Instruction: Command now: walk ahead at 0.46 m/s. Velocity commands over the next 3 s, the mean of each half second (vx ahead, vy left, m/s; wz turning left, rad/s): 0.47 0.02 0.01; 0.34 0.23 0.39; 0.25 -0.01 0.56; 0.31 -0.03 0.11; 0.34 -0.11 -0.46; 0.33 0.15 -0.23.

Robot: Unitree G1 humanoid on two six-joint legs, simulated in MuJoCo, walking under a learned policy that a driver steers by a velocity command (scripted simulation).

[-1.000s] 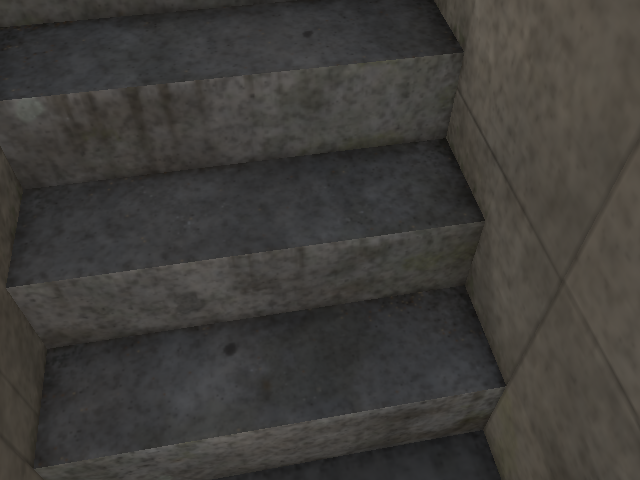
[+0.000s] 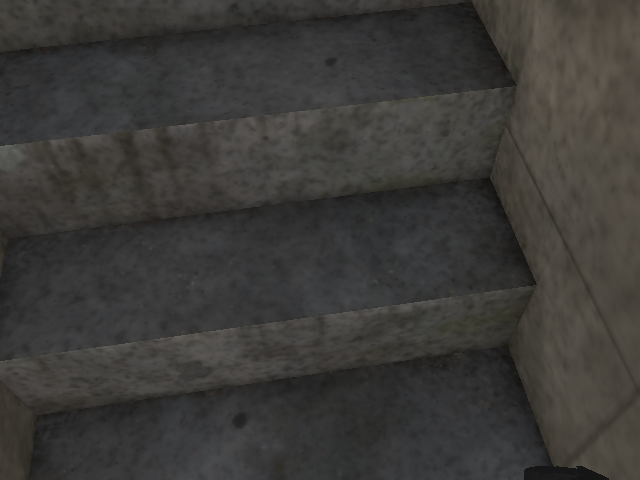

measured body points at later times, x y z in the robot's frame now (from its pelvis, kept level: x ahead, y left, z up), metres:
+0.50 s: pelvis +0.26 -0.02 +0.02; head +0.32 -0.04 +0.46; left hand +0.47 +0.12 -0.09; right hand +0.10 -0.22 -0.12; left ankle +0.10 +0.12 -0.71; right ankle +0.44 -0.16 -0.47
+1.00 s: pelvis +0.40 +0.05 +0.21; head +0.39 +0.02 +0.66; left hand +0.48 +0.34 +0.11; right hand +0.50 -0.17 +0.06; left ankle +0.38 +0.20 -0.26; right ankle +0.47 -0.17 -0.51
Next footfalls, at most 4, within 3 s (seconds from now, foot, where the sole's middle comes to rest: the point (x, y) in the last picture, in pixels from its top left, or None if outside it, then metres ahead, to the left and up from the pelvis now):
0.02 left None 0.14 0.12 -0.76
0.52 right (458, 407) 0.51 -0.17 -0.55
1.12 left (190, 479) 0.37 0.27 -0.55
1.54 right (345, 292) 0.61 0.03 -0.34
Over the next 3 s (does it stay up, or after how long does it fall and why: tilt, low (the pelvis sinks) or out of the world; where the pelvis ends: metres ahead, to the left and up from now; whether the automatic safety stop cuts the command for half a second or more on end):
stays up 0.93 0.17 0.65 its command is cut before an obstacle after 0.5 s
